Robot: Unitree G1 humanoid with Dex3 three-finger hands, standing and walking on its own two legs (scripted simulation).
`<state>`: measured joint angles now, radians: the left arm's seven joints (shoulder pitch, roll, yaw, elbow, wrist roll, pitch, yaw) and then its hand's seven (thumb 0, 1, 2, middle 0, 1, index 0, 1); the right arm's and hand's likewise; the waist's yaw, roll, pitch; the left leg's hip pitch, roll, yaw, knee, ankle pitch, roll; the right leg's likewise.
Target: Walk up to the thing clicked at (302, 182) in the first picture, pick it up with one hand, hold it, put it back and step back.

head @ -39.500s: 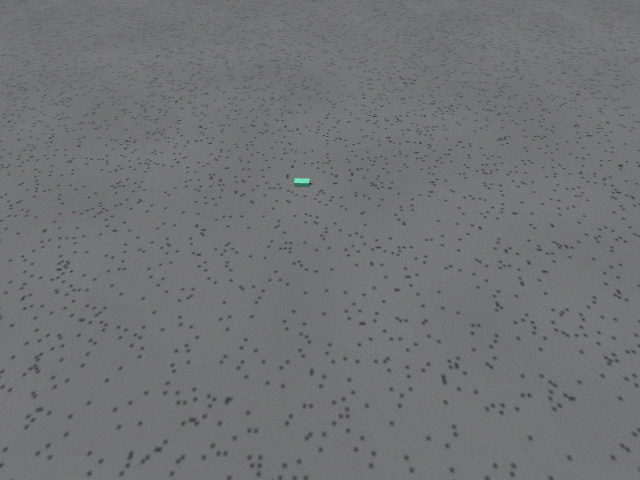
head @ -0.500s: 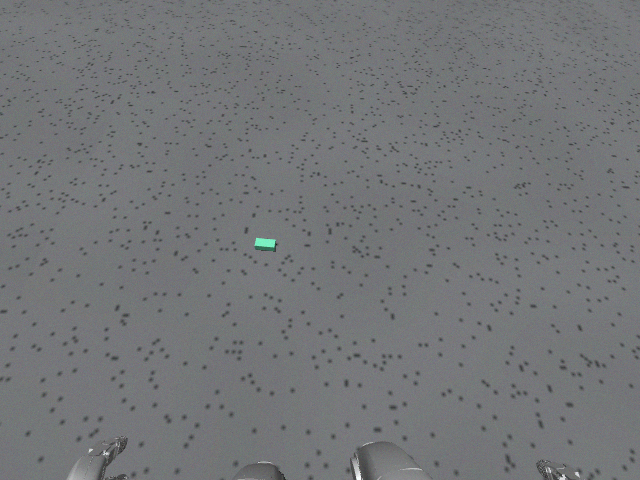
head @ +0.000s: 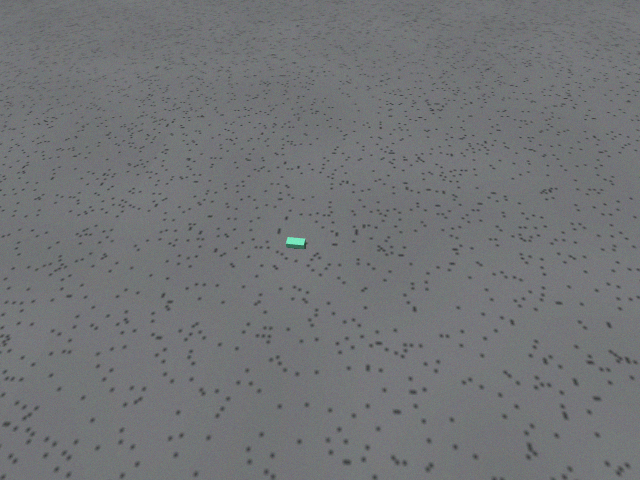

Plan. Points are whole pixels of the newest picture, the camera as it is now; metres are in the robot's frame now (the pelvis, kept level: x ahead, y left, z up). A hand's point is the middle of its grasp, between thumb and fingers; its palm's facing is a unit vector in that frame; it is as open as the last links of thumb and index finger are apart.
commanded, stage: step back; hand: left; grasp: from above
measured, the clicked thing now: (295, 243) +1.07 +0.19 -0.74
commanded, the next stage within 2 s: stand in 0.82 s
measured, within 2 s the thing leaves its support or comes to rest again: neither
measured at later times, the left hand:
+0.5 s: hand out of the picture +0.07 +0.25 -0.13, palm faces +0.04 -0.91 -0.40, open 7.4 cm
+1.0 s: hand out of the picture +0.13 +0.26 -0.14, palm faces -0.01 -0.93 -0.35, open 7.4 cm
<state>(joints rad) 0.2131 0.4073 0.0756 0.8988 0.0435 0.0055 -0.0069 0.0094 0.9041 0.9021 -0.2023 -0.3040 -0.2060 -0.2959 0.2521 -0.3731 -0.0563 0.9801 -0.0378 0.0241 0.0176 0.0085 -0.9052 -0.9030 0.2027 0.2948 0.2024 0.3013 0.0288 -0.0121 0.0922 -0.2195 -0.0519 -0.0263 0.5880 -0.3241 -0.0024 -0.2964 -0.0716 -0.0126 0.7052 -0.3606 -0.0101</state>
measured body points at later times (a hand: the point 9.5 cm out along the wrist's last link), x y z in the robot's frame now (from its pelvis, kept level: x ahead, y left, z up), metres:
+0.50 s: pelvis +0.04 -0.02 +0.01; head +0.05 -0.04 +0.46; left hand +0.07 +0.30 -0.10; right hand +0.12 -0.34 -0.12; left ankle +0.08 +0.14 -0.69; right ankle +0.03 -0.12 -0.72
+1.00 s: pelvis +0.06 +0.01 +0.01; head +0.07 +0.00 +0.46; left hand +0.13 +0.31 -0.11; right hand +0.18 -0.28 -0.11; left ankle +0.10 +0.13 -0.72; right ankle +0.02 -0.12 -0.72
